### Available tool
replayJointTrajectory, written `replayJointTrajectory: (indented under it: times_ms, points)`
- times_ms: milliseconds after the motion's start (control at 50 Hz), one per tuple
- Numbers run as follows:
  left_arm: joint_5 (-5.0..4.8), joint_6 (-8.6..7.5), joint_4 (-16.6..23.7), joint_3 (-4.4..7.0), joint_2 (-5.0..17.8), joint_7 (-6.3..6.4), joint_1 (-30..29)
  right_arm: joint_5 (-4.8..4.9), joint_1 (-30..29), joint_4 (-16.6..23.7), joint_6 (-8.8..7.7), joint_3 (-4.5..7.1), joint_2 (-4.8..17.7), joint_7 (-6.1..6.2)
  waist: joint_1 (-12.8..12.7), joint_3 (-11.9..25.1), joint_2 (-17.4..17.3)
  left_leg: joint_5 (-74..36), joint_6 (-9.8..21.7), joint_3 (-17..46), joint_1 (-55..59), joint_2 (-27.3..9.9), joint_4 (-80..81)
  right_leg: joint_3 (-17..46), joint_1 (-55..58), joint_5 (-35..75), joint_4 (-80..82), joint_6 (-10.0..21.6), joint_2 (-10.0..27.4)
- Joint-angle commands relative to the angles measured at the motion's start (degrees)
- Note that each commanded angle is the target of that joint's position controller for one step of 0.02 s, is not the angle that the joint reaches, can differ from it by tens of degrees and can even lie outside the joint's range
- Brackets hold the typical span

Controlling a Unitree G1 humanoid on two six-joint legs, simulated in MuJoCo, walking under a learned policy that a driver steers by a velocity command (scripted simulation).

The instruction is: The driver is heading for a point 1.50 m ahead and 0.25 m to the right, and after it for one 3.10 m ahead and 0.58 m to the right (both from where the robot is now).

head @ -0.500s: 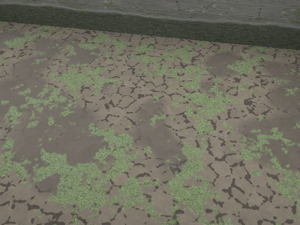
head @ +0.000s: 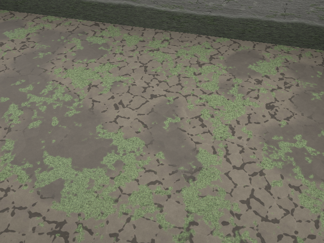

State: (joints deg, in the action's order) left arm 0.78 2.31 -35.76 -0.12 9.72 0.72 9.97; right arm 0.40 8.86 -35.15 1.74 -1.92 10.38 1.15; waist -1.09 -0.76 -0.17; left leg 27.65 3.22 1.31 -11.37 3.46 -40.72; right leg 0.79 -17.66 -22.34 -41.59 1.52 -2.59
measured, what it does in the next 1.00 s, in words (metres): stands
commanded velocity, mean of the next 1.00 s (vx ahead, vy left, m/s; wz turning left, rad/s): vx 0.50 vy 0.00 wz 0.00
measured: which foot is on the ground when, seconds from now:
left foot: down 0.00-1.00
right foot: down 0.00-1.00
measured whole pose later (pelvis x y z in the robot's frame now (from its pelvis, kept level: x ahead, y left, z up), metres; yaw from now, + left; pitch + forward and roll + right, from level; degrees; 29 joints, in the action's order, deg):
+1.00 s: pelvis +0.00 +0.01 +0.00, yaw -1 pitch -2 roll +0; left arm 0.6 1.8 -36.6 -0.3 9.3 0.7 10.1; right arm 0.3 10.7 -34.4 0.9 -1.7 10.5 0.8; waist -0.4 -0.2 -0.2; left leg 27.5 3.7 0.2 -11.5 3.7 -40.7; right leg 1.7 -18.1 -22.2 -42.0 1.0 -2.3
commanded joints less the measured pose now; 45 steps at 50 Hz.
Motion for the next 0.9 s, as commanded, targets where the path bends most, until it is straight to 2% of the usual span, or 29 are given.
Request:
replayJointTrajectory:
  times_ms: [20,100,380,900]
  points:
    - [-0.14,-1.03,4.42,1.06,4.06,0.12,-2.62,0.02,-2.68,5.10,-1.12,1.44,4.99,-0.03,0.43,3.57,-0.96,-24.76,0.23,3.90,-5.16,-3.66,7.17,2.76,5.91,16.33,3.47,2.48,2.02]
    - [-0.08,-1.22,4.56,0.97,3.81,0.09,-3.54,0.14,-2.85,5.45,-1.27,1.47,5.12,-0.15,0.49,2.59,-0.76,-23.68,0.55,4.62,-5.76,-4.05,8.33,2.36,5.60,14.87,3.64,2.03,1.62]
    - [-0.19,-1.35,4.44,0.88,3.76,-0.02,-3.77,-0.05,-2.29,5.88,-1.69,1.44,4.67,-0.33,0.67,2.78,-0.13,-20.14,0.16,3.40,-6.27,-3.34,8.31,3.68,6.11,14.29,4.70,2.48,2.34]
    - [-0.15,-1.43,4.07,0.91,3.86,0.07,-2.98,-0.10,-1.23,5.72,-1.83,1.54,4.79,-0.26,0.73,3.16,-0.11,-22.37,0.34,2.84,-6.07,-3.35,7.05,3.87,5.74,15.76,3.80,2.77,2.24]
